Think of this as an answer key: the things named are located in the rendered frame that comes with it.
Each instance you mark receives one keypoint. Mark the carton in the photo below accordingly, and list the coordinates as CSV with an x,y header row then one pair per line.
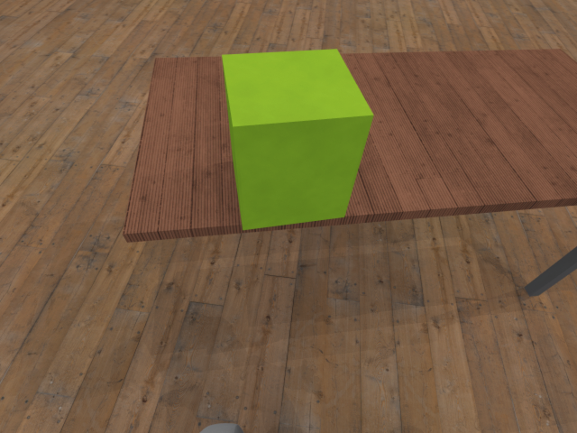
x,y
298,125

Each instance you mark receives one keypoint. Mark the table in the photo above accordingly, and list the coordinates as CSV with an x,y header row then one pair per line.
x,y
453,133

